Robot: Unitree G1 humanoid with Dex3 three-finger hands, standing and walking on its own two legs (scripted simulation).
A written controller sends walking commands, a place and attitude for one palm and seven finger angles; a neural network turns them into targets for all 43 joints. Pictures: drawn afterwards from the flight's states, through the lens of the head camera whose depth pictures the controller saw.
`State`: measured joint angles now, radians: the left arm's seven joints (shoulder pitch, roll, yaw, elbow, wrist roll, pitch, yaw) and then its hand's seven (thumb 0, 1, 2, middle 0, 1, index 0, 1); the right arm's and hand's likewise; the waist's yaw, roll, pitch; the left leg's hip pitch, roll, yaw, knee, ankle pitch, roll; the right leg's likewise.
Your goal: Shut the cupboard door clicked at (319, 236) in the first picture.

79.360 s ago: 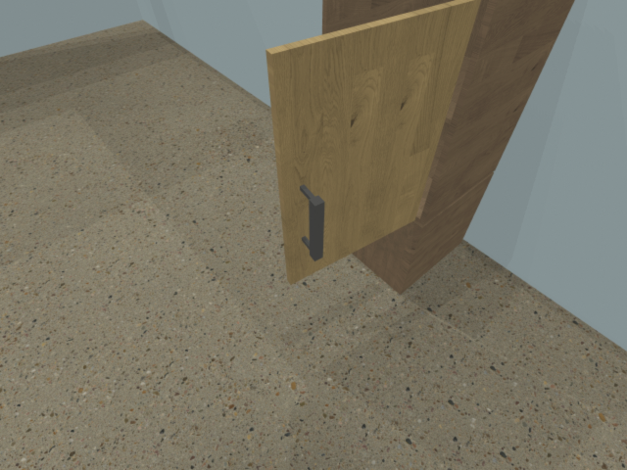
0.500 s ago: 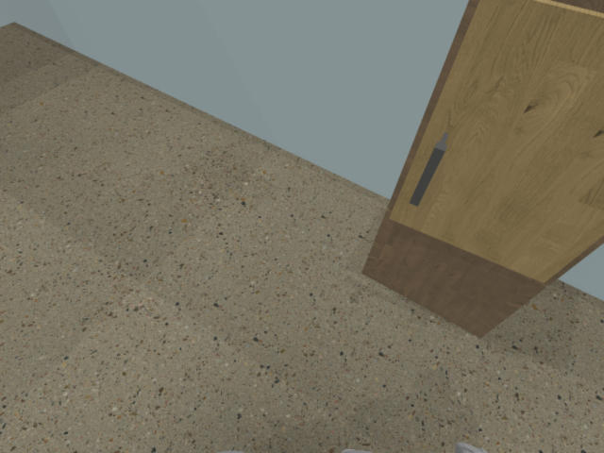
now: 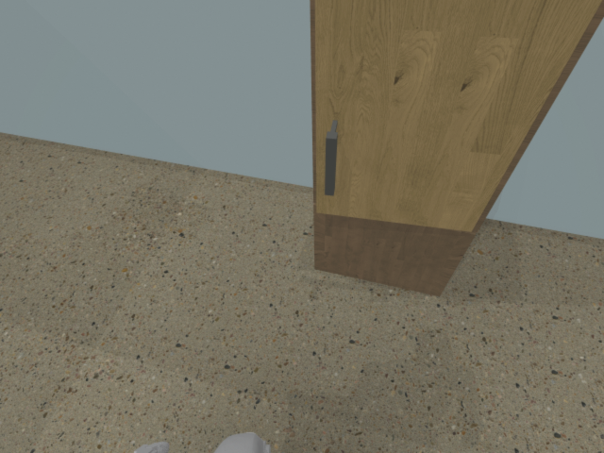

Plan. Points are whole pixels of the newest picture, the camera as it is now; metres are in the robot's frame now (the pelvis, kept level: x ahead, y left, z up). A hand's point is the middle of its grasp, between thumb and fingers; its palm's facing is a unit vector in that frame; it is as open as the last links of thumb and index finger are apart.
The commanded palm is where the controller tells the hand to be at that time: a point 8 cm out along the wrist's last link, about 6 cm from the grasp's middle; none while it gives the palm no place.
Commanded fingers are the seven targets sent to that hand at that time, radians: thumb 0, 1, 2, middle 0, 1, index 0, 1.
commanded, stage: turn to face it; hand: left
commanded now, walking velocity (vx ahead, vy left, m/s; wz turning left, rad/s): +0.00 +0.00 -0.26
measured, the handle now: (332, 159) +0.72 -0.03 -0.11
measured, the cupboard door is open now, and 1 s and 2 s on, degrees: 5 5 5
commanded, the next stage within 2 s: take the last steps up to it in 0.14 s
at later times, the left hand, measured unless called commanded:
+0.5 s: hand out of the picture +0.14 +0.18 -0.16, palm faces -0.16 -0.97 -0.21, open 7.4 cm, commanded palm none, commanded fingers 0.00 0.90 0.90 -0.20 -0.30 -0.20 -0.30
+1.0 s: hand (250, 394) +0.23 +0.11 -0.19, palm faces -0.18 -0.97 -0.14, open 7.3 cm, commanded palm none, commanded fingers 0.00 0.90 0.90 -0.20 -0.30 -0.20 -0.30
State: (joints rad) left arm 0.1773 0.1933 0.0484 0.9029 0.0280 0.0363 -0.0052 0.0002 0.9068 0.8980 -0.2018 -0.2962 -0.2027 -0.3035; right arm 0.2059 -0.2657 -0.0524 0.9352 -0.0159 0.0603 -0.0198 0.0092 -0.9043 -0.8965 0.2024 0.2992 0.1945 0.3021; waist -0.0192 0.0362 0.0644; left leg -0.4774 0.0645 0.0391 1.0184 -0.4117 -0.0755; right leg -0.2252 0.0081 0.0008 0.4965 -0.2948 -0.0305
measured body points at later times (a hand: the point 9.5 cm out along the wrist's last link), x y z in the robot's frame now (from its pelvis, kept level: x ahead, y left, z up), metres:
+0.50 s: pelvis +0.04 -0.01 +0.00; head +0.06 -0.02 +0.45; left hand +0.15 +0.24 -0.14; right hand +0.01 -0.25 -0.16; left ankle +0.03 +0.14 -0.74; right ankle +0.00 -0.11 -0.73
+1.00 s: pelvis +0.19 -0.06 -0.01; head +0.23 -0.05 +0.44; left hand +0.24 +0.16 -0.17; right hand +0.20 -0.30 -0.15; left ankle +0.25 +0.04 -0.74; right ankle +0.10 -0.16 -0.66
